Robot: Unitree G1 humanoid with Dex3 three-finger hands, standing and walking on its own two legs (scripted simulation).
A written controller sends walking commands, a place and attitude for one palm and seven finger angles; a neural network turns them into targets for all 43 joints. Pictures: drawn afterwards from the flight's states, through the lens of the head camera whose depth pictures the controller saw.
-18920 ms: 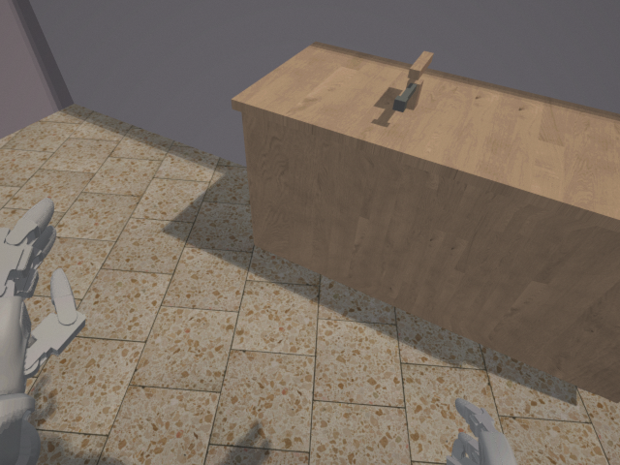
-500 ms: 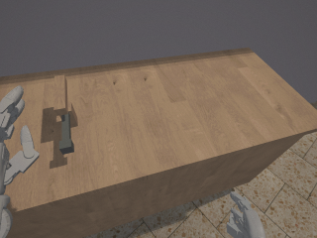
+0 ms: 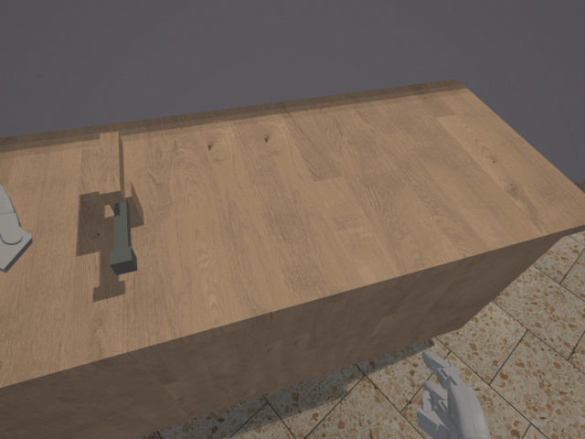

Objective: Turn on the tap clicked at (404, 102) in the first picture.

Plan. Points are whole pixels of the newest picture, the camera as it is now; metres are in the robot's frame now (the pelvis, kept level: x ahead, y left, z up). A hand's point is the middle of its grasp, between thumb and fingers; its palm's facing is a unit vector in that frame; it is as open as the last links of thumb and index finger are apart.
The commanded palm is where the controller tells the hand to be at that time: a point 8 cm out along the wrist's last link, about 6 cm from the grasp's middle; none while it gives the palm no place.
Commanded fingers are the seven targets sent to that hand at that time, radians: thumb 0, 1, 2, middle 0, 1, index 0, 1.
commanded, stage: come to a stop and stand still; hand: left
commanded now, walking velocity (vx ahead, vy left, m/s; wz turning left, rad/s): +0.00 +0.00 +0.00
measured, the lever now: (123, 260) +0.32 +0.28 +0.03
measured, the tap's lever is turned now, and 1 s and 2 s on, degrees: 0 0 0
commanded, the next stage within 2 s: look again from close up in 0.48 s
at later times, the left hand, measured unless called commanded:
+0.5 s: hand (61, 277) +0.22 +0.25 +0.17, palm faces +0.38 -0.85 -0.37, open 7.4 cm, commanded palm +0.16 +0.29 +0.18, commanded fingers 0.00 0.90 0.90 -0.20 -0.30 -0.20 -0.30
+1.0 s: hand (79, 268) +0.24 +0.25 +0.16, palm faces +0.38 -0.85 -0.38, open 7.4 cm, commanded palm +0.17 +0.28 +0.18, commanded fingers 0.00 0.90 0.90 -0.20 -0.30 -0.20 -0.30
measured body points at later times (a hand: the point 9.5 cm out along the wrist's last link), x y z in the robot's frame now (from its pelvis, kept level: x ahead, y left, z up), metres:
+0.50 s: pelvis +0.00 +0.01 +0.00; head +0.02 +0.04 +0.45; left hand +0.19 +0.30 +0.19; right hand +0.19 -0.20 -0.07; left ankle +0.06 +0.09 -0.74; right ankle +0.00 -0.16 -0.74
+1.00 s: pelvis +0.02 +0.00 +0.00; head +0.04 +0.02 +0.45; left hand +0.21 +0.29 +0.18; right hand +0.20 -0.23 -0.07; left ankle +0.06 +0.09 -0.74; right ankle +0.00 -0.16 -0.74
